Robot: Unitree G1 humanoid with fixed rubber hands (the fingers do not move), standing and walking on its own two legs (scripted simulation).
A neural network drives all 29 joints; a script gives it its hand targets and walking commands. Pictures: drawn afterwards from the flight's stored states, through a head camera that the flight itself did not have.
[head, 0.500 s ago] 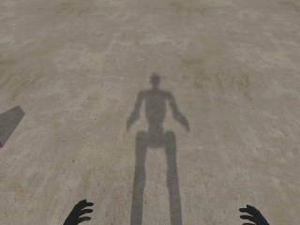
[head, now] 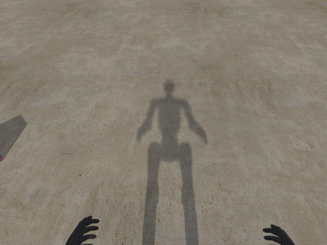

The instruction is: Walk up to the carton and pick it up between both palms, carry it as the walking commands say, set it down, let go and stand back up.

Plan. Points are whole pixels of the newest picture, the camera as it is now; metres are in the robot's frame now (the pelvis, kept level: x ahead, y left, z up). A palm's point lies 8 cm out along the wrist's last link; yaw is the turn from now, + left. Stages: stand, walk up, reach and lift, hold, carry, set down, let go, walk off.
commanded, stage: stand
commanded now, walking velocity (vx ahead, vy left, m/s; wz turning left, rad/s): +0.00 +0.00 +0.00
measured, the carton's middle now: out of the picture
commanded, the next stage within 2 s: walk up in 1.92 s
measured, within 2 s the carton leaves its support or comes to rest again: neither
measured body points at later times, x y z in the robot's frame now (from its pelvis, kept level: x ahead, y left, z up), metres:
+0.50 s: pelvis +0.00 +0.00 +0.00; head +0.01 +0.00 +0.45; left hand +0.16 +0.25 -0.08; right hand +0.15 -0.28 -0.08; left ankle +0.00 +0.12 -0.72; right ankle +0.00 -0.12 -0.72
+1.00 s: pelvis -0.01 +0.00 +0.00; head -0.01 +0.00 +0.45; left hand +0.16 +0.25 -0.08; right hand +0.14 -0.28 -0.09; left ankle +0.00 +0.12 -0.72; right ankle +0.00 -0.12 -0.72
